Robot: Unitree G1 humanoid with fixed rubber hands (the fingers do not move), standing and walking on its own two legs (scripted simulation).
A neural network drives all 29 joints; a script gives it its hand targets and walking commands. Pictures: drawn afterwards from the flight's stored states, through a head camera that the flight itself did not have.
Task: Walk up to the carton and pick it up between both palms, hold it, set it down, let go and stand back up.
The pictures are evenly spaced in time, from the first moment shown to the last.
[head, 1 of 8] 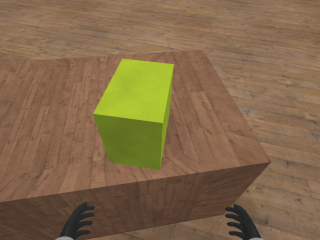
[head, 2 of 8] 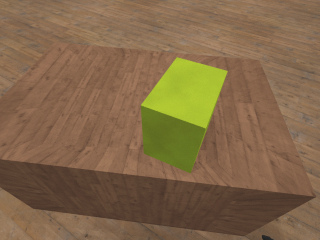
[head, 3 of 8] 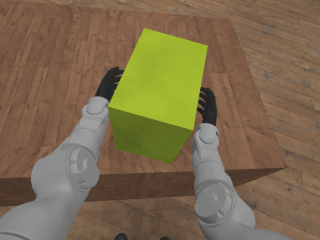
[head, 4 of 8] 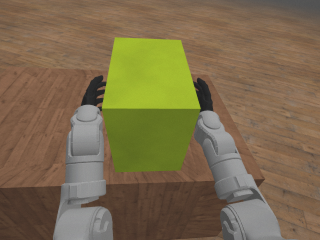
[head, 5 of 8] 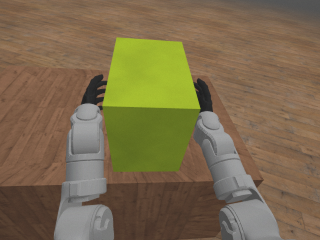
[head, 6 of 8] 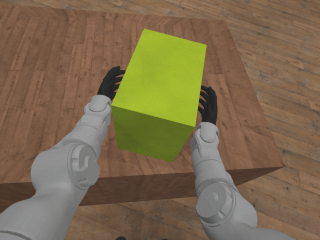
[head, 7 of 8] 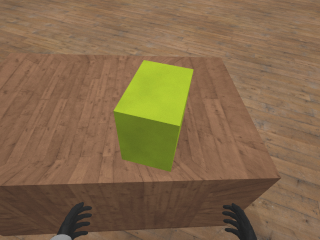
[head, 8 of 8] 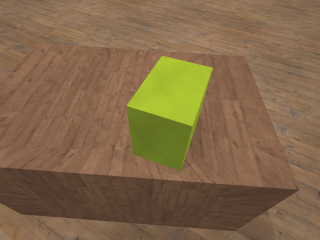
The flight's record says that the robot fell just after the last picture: no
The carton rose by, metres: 0.19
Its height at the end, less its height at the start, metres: +0.00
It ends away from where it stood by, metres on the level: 0.01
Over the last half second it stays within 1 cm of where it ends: yes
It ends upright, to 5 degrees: yes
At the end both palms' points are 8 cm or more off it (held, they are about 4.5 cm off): yes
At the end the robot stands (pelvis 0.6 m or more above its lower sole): yes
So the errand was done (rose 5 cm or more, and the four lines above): yes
